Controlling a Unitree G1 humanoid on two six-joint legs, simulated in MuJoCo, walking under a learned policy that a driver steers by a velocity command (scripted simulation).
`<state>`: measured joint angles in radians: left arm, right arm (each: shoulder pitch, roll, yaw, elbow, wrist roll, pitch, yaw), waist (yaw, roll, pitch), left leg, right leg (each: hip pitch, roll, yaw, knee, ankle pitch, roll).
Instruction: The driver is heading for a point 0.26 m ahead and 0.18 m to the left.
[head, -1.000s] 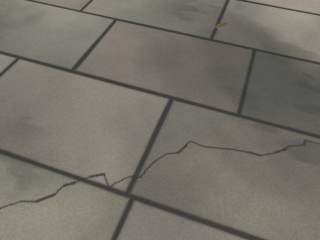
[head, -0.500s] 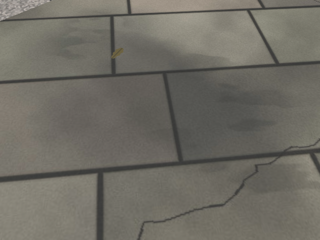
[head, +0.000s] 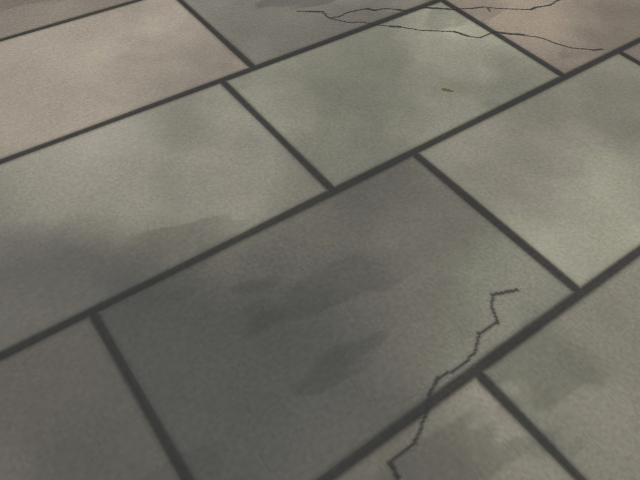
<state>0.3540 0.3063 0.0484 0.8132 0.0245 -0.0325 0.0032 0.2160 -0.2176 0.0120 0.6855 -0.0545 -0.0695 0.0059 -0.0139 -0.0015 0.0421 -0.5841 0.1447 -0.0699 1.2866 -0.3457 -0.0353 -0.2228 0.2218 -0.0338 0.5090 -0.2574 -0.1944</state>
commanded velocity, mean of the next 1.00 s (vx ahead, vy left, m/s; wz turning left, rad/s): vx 0.31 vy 0.00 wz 0.02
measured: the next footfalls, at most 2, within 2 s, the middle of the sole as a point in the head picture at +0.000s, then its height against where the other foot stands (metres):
left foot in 0.26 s outside the picture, level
right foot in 0.66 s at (337, 477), level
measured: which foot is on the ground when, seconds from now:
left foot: up 0.00-0.24, down 0.26-1.00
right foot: down 0.00-0.26, up 0.28-0.64, down 0.66-1.00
